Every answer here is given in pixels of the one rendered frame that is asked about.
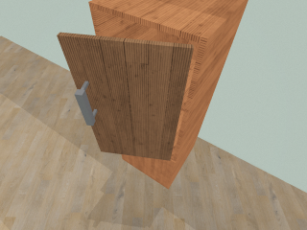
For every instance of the cupboard door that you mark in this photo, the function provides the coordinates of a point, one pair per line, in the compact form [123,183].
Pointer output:
[137,87]

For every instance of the handle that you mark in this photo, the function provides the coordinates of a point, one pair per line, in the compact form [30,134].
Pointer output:
[84,105]

